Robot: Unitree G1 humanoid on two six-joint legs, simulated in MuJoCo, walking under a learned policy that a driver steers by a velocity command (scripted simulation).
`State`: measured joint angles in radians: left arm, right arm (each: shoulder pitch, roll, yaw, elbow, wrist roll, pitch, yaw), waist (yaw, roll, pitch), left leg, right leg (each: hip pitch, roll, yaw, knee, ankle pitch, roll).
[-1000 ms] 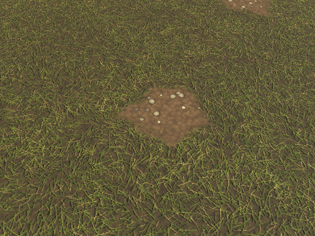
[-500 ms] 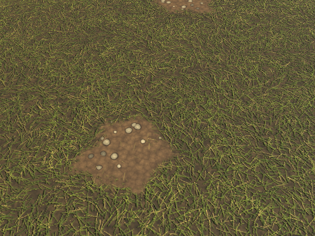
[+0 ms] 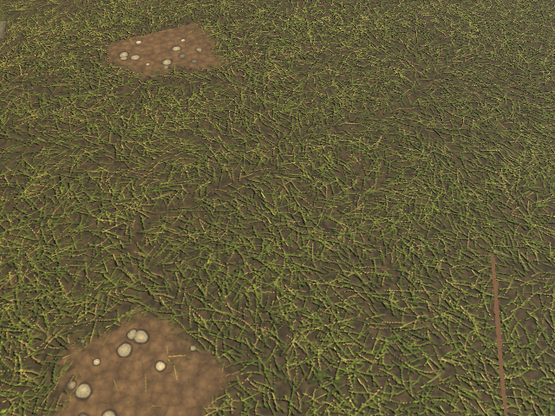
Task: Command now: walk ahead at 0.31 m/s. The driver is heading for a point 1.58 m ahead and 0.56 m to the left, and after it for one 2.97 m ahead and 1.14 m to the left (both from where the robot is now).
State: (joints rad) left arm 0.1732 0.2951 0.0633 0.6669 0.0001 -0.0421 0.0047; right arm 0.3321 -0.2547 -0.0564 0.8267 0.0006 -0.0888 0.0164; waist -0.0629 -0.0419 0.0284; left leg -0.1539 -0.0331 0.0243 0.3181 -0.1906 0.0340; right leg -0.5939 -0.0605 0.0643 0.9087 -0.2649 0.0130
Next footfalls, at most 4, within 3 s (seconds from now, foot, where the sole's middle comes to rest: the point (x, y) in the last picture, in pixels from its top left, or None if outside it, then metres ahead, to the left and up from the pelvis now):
0.16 right None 0.23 -0.13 -0.78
0.56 left None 0.14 0.12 -0.78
1.04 right None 0.24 -0.08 -0.78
1.34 left None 0.07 0.13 -0.78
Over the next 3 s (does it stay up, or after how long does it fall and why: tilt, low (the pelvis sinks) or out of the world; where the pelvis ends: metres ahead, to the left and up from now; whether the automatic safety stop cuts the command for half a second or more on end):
stays up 0.23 0.08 -0.02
